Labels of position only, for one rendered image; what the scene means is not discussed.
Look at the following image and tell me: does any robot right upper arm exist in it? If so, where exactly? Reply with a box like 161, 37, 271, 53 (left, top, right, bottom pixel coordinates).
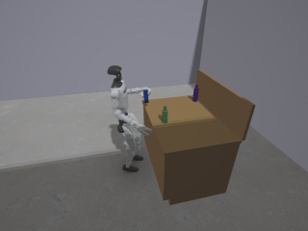
110, 89, 122, 116

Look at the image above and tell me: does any table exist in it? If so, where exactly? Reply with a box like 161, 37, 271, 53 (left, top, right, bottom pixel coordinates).
142, 69, 256, 205

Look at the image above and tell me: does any left robot hand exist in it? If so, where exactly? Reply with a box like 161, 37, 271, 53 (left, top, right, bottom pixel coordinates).
140, 87, 151, 98

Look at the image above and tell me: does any humanoid robot torso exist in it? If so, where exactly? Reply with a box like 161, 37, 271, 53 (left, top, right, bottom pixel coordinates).
110, 81, 131, 124

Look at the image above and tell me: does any right robot hand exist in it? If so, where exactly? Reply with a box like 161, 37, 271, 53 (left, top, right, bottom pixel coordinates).
136, 124, 153, 137

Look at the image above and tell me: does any robot right forearm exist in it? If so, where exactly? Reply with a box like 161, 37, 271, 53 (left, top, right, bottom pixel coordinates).
115, 111, 138, 128

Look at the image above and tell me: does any robot left forearm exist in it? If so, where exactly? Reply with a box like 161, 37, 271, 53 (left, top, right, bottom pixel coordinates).
127, 88, 141, 94

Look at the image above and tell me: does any sponge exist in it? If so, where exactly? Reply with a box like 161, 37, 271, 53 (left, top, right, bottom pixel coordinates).
143, 90, 149, 103

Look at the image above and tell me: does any robot left foot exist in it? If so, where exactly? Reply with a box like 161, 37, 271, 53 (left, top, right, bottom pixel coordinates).
133, 154, 143, 161

